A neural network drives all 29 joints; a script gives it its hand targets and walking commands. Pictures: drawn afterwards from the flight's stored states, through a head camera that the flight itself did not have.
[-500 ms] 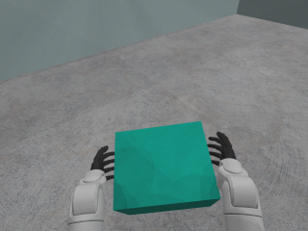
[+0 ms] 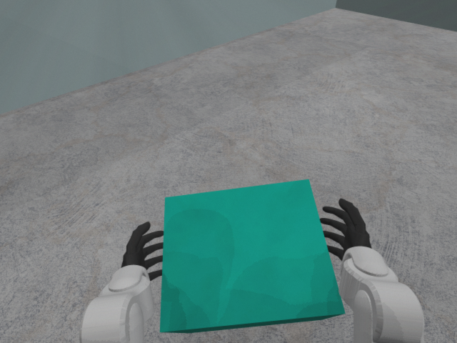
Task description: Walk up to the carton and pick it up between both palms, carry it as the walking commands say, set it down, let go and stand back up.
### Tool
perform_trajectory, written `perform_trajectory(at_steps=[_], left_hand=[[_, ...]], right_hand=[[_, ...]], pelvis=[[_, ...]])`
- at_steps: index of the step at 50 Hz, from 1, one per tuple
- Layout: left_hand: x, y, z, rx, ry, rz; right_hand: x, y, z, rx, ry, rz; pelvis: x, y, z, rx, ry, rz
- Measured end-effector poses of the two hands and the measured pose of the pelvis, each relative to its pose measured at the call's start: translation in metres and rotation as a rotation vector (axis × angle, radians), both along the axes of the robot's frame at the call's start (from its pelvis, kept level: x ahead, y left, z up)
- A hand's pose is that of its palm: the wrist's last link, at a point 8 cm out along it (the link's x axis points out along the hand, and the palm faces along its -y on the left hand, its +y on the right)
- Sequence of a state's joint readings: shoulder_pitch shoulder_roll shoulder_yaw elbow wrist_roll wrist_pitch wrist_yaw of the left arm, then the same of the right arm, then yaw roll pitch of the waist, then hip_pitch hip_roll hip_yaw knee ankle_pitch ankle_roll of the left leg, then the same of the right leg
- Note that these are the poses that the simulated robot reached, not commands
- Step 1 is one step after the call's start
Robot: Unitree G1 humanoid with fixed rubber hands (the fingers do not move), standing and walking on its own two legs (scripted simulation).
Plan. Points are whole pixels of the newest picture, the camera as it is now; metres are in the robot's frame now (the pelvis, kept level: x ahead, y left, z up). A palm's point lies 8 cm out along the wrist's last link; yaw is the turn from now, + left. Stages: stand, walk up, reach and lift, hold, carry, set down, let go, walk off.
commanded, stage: carry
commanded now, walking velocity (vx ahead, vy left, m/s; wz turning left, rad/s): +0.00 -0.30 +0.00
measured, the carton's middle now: (245, 260) +0.29 -0.01 +0.03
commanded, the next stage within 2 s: none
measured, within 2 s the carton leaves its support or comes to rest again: neither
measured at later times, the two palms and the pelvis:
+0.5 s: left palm (283, 265) +0.25 -0.06 +0.09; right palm out of the picture +0.25 -0.38 +0.08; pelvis +0.00 -0.20 +0.00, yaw -1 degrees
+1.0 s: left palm (408, 273) +0.22 -0.23 +0.11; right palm out of the picture +0.23 -0.55 +0.13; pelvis -0.03 -0.39 +0.01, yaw -1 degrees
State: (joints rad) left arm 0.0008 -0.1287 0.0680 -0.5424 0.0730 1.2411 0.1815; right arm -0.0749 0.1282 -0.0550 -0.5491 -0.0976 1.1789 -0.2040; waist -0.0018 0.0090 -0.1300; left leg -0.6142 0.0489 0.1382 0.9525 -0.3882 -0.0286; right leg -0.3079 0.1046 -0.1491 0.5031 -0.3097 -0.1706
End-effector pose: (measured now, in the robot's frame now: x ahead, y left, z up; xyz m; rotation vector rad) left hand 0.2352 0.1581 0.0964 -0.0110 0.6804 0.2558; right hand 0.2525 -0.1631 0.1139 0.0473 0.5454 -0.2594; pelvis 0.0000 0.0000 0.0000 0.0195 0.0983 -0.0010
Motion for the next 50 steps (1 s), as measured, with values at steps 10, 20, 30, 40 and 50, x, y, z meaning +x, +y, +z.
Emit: perform_trajectory(at_steps=[10, 20, 30, 40, 50], left_hand=[[0.008, -0.065, -0.026, -0.027, 0.086, -0.041], [0.023, -0.167, -0.001, -0.002, -0.013, -0.057], [0.007, -0.249, -0.001, 0.044, 0.06, -0.034], [-0.018, -0.298, -0.027, -0.081, 0.05, 0.028], [-0.015, -0.385, 0.014, -0.038, -0.027, -0.011]], right_hand=[[-0.002, -0.065, -0.018, -0.041, 0.097, -0.038], [-0.002, -0.167, -0.005, -0.012, 0.013, -0.056], [-0.005, -0.25, -0.02, 0.047, 0.085, -0.026], [-0.009, -0.296, -0.008, -0.08, 0.084, 0.039], [-0.026, -0.385, 0.016, -0.044, 0.019, -0.004]], pelvis=[[0.007, -0.055, -0.008, -0.004, -0.027, -0.047], [0.001, -0.155, -0.005, -0.045, -0.012, -0.039], [-0.005, -0.241, 0.005, -0.004, -0.011, -0.003], [-0.011, -0.309, -0.005, -0.032, -0.022, 0.013], [-0.026, -0.388, 0.013, -0.073, -0.033, -0.013]])
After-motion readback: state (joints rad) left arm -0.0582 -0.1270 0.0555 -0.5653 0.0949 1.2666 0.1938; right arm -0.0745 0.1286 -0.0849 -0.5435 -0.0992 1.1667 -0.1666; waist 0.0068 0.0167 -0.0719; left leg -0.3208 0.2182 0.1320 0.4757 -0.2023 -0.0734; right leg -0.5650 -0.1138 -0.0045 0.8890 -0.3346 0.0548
